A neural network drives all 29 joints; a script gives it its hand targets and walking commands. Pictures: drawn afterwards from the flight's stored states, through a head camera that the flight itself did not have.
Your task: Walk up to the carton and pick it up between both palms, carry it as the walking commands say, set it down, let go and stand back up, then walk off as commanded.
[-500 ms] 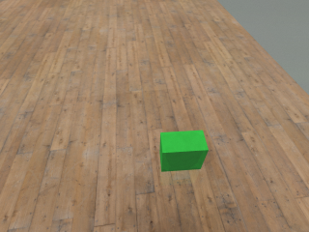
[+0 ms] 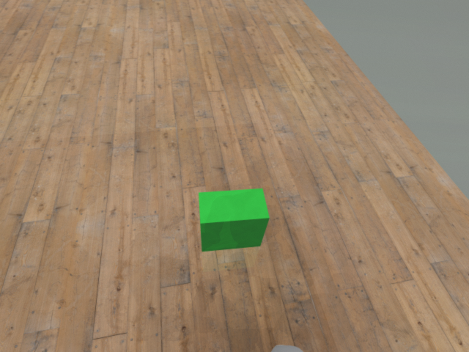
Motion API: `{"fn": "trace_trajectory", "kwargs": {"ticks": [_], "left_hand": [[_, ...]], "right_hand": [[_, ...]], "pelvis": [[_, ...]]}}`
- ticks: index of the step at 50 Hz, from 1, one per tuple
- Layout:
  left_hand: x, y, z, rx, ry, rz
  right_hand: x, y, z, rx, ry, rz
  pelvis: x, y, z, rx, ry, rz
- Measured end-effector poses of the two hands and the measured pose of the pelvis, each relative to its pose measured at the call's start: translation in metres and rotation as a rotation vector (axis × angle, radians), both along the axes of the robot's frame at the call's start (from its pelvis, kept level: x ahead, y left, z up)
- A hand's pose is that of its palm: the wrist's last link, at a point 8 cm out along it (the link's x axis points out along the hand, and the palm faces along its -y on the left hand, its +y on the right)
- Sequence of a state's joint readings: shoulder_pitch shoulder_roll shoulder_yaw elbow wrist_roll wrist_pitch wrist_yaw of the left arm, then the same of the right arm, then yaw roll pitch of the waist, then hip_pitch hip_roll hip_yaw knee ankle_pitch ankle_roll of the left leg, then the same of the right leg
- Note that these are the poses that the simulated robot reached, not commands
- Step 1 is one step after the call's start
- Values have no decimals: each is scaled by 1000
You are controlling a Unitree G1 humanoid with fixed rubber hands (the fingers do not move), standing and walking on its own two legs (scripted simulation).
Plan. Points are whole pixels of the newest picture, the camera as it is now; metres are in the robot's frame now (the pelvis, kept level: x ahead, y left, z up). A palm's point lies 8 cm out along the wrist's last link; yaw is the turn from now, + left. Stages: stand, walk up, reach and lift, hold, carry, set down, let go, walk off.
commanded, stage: walk off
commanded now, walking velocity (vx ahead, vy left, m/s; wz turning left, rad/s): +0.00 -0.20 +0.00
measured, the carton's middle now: (231, 221) +0.71 -0.08 -0.65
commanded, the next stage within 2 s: stand in 1.88 s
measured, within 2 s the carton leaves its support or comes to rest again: neither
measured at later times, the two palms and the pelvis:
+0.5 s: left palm out of the picture +0.01 +0.10 -0.16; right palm out of the picture +0.06 -0.38 -0.13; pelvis -0.01 -0.13 -0.01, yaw +2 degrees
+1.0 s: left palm out of the picture +0.06 -0.03 -0.11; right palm out of the picture +0.00 -0.57 -0.14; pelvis -0.02 -0.29 +0.00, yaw +1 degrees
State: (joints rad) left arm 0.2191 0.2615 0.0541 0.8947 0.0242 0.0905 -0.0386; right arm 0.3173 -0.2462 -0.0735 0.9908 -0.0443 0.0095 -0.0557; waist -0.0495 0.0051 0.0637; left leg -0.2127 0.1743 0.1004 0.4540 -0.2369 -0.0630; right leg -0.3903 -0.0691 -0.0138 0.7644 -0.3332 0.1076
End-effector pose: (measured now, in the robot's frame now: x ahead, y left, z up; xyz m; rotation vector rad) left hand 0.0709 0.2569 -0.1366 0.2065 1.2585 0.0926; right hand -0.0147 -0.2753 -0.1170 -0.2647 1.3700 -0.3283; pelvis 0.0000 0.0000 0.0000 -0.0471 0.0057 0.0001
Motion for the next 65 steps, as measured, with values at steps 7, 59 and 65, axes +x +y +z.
{"fn": "trace_trajectory", "kwargs": {"ticks": [7, 59, 65], "left_hand": [[18, -57, 14, 78, -89, -27], [-45, -336, -3, 38, -43, 74], [-74, -361, -25, -28, 46, 90]], "right_hand": [[-2, -69, -30, 39, 31, -6], [61, -302, -20, 72, -130, 112], [51, -310, -10, 41, -147, 113]], "pelvis": [[-4, -60, -12, 41, 5, 11], [-22, -324, -9, 34, 0, 29], [-24, -340, -11, 20, -6, 28]]}}
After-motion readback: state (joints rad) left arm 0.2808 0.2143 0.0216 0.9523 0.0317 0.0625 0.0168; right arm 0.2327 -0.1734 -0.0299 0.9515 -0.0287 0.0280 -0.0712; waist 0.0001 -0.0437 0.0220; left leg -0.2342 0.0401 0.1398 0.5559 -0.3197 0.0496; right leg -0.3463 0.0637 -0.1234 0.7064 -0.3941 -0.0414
